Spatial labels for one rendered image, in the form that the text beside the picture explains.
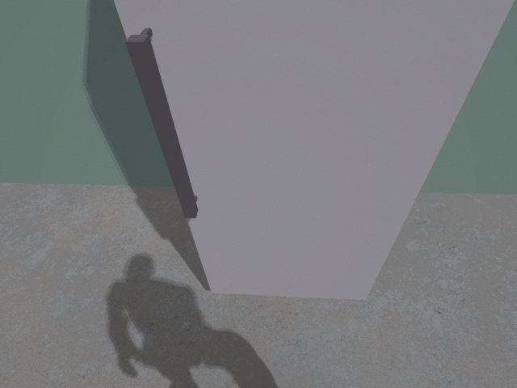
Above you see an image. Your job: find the fridge door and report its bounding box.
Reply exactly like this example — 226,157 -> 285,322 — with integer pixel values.
114,0 -> 514,300

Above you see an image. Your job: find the handle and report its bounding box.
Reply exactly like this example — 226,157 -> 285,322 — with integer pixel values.
125,28 -> 198,218

